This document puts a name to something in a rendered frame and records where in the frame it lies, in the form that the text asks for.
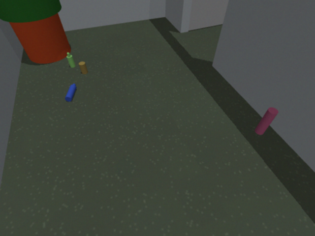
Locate potted plant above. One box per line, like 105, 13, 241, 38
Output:
0, 0, 71, 63

